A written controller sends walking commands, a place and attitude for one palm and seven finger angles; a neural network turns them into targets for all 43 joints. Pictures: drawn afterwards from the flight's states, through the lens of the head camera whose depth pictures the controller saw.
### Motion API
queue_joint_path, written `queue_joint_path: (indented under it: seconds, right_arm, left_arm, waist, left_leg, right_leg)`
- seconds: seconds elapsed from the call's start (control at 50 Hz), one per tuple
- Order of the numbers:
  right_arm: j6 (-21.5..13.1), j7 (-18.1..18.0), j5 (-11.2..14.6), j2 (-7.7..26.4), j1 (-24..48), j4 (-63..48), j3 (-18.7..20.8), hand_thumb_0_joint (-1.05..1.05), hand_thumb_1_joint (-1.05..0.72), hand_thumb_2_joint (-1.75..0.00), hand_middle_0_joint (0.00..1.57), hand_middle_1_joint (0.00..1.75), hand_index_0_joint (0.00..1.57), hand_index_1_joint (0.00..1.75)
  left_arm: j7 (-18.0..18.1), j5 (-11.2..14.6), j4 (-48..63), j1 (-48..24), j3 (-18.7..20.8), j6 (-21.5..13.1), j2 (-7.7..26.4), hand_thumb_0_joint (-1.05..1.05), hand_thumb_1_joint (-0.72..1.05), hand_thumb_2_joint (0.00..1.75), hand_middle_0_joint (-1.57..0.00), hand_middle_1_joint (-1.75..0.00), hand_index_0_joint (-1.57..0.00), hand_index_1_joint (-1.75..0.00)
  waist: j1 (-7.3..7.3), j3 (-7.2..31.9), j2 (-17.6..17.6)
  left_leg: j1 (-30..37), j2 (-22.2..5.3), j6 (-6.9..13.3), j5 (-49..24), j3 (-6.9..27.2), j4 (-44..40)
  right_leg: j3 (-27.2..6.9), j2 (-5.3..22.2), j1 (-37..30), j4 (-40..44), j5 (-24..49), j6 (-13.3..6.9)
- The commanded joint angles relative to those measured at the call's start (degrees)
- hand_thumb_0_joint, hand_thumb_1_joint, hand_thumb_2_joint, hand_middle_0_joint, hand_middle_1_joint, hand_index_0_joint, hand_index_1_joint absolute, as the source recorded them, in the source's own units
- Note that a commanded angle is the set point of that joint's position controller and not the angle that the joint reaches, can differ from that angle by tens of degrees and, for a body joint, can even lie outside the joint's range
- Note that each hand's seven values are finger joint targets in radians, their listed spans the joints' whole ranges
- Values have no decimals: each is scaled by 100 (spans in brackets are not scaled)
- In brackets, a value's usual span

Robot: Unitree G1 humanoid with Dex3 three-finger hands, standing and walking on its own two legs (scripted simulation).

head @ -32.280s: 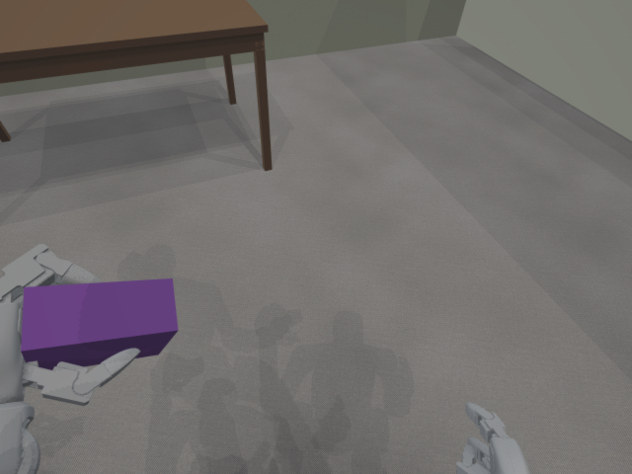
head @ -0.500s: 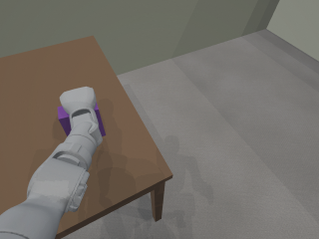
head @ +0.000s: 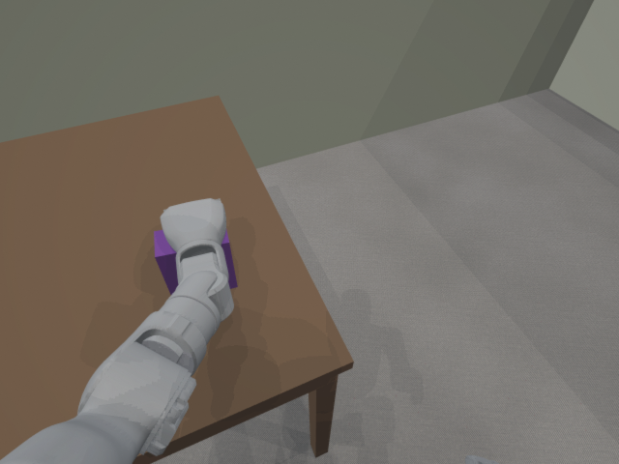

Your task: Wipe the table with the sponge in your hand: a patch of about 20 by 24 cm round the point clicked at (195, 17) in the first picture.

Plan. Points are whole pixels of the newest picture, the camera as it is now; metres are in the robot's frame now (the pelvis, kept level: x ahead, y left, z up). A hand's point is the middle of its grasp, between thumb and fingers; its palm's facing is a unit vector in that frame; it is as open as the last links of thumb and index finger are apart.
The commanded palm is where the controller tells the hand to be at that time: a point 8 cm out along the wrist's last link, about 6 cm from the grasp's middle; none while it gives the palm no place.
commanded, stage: wipe back along the third lane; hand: left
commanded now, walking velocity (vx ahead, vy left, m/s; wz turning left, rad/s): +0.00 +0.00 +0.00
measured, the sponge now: (200, 268) +0.41 +0.20 -0.01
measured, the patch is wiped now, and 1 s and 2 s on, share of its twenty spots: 1.00 1.00 1.00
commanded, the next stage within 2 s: slide back across to the middle lane in 1.24 s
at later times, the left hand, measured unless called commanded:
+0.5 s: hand (212, 271) +0.37 +0.16 +0.03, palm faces -0.04 -0.04 -1.00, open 9.5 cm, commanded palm +0.33 +0.14 +0.06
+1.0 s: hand (222, 304) +0.32 +0.14 +0.03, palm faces -0.01 -0.05 -1.00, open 9.4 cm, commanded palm +0.27 +0.12 +0.06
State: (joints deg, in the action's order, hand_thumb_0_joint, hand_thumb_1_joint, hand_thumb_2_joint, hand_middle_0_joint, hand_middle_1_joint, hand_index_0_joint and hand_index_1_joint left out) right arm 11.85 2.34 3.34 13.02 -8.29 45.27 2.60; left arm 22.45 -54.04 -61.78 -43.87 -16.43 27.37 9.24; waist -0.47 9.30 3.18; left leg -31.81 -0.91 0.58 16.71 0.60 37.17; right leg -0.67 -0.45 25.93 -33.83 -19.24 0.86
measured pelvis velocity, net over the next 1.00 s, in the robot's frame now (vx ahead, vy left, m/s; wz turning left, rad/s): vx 0.00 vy -0.02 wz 0.02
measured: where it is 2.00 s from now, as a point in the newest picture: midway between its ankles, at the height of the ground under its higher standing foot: outside the picture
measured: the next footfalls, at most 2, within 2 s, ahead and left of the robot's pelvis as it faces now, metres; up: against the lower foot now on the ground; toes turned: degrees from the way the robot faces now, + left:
none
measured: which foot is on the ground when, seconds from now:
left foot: down 0.00-1.00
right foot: down 0.00-1.00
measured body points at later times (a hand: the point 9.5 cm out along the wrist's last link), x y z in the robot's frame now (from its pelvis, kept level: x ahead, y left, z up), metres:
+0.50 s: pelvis +0.02 -0.01 +0.01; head +0.01 -0.03 +0.46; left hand +0.37 +0.16 +0.08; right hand +0.21 -0.24 -0.11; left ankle +0.01 +0.11 -0.72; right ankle -0.03 -0.14 -0.72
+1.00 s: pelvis +0.00 -0.02 +0.01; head -0.02 -0.05 +0.45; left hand +0.32 +0.14 +0.08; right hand +0.22 -0.23 -0.09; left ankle +0.01 +0.11 -0.72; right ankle -0.03 -0.14 -0.72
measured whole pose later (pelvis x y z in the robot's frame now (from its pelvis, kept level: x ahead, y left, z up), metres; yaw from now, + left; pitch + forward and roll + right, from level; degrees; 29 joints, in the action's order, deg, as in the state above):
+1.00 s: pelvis +0.00 -0.02 +0.01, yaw +1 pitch +3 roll +0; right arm 16.2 4.3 4.7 13.6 -0.9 39.9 1.2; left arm 17.9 -56.3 -31.2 -19.0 -26.0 33.8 6.2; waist 3.8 7.6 3.9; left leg -21.3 -0.7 -0.8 15.7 1.2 33.7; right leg 0.0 -0.3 16.7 -33.5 -20.2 -0.6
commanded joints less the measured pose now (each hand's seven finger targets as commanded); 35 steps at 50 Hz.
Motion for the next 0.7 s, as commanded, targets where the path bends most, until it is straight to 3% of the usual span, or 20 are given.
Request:
queue_joint_path:
  seconds: [0.0,0.12,0.14,0.2,0.24,0.3,0.34,0.36,0.48,0.5,0.58,0.6,0.62,0.68]
  right_arm:
    - [-93,-45,24,755,555,-683,182,0,-90,-90,20,30,20,30]
    - [23,-5,2,771,705,-783,187,0,-90,-90,20,30,20,30]
    - [50,-2,11,786,751,-816,179,0,-90,-90,20,30,20,30]
    - [91,40,29,740,934,-894,187,0,-90,-90,20,30,20,30]
    - [140,53,29,789,990,-910,167,0,-90,-90,20,30,20,30]
    - [194,75,64,759,1166,-1029,161,0,-90,-90,20,30,20,30]
    - [224,88,60,803,1196,-1072,144,0,-90,-90,20,30,20,30]
    - [238,94,72,797,1271,-1101,131,0,-90,-90,20,30,20,30]
    - [256,106,125,801,1467,-1240,94,0,-90,-90,20,30,20,30]
    - [255,113,136,771,1517,-1294,109,0,-90,-90,20,30,20,30]
    - [240,164,134,785,1606,-1361,86,0,-90,-90,20,30,20,30]
    - [244,173,151,745,1650,-1410,89,0,-90,-90,20,30,20,30]
    - [243,166,150,785,1652,-1373,91,0,-90,-90,20,30,20,30]
    - [237,177,164,751,1751,-1388,69,0,-90,-90,20,30,20,30]
  left_arm:
    - [-111,117,672,-1392,-12,-63,-35,0,10,130,-120,-160,-120,-160]
    - [-150,-68,954,-820,-250,42,-222,0,10,130,-120,-160,-120,-160]
    - [-157,-80,1019,-696,-167,83,-113,0,10,130,-120,-160,-120,-160]
    - [-199,-27,1344,-659,-345,139,-326,0,10,130,-120,-160,-120,-160]
    - [-219,-45,1445,-323,-261,218,-152,0,10,130,-120,-160,-120,-160]
    - [-326,-15,1802,-143,-503,319,-373,0,10,130,-120,-160,-120,-160]
    - [-360,-18,1948,318,-366,380,-173,0,10,130,-120,-160,-120,-160]
    - [-395,-10,2061,384,-456,412,-233,0,10,130,-120,-160,-120,-160]
    - [-534,-43,2601,770,-565,516,-207,0,10,130,-120,-160,-120,-160]
    - [-560,4,2774,778,-605,505,-287,0,10,130,-120,-160,-120,-160]
    - [-569,-23,3063,1300,-647,538,-261,0,10,130,-120,-160,-120,-160]
    - [-599,35,3153,1262,-729,538,-385,0,10,130,-120,-160,-120,-160]
    - [-579,-21,3171,1402,-640,544,-221,0,10,130,-120,-160,-120,-160]
    - [-580,-43,3277,1345,-859,616,-417,0,10,130,-120,-160,-120,-160]
  waist:
    - [-106,1377,-561]
    - [-46,1322,-821]
    - [2,1331,-855]
    - [6,1353,-737]
    - [86,1297,-722]
    - [91,1305,-754]
    - [191,1232,-797]
    - [177,1157,-800]
    - [204,843,-873]
    - [218,995,-865]
    - [293,905,-831]
    - [271,955,-944]
    - [286,832,-980]
    - [278,637,-805]
  left_leg:
    - [1544,-3,93,-1540,-85,-442]
    - [1649,35,108,-1853,-122,-386]
    - [1618,46,102,-1850,-129,-400]
    - [1712,64,106,-2020,-144,-393]
    - [1697,89,100,-2011,-154,-403]
    - [1735,112,122,-2108,-172,-420]
    - [1707,145,127,-2146,-174,-413]
    - [1716,152,131,-2146,-189,-424]
    - [1703,168,138,-1967,-169,-519]
    - [1756,162,140,-2044,-149,-521]
    - [1762,180,131,-2020,-172,-508]
    - [1742,169,136,-2024,-142,-517]
    - [1753,166,132,-1930,-131,-518]
    - [1743,160,124,-1690,-137,-593]
  right_leg:
    - [389,-203,-335,372,1923,-412]
    - [371,-178,-609,380,2479,-423]
    - [367,-163,-674,385,2529,-426]
    - [369,-145,-793,366,2738,-447]
    - [351,-139,-895,370,2826,-463]
    - [329,-122,-1071,388,3026,-470]
    - [309,-115,-1190,381,3177,-481]
    - [303,-107,-1209,402,3219,-477]
    - [296,-115,-1198,447,2982,-486]
    - [298,-117,-1272,419,2977,-493]
    - [279,-123,-1306,399,3023,-505]
    - [291,-123,-1364,388,3010,-505]
    - [271,-142,-1268,410,2862,-501]
    - [294,-149,-1085,467,2442,-509]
